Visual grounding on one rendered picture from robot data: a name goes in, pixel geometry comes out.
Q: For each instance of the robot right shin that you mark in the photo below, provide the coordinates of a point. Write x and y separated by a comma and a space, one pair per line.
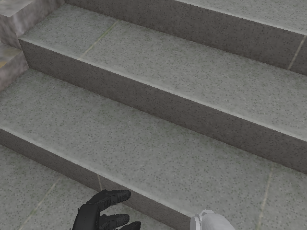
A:
207, 211

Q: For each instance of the left robot hand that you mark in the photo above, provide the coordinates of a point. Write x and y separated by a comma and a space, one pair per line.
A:
88, 217

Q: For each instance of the right robot thigh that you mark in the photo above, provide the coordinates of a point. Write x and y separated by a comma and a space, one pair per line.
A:
209, 221

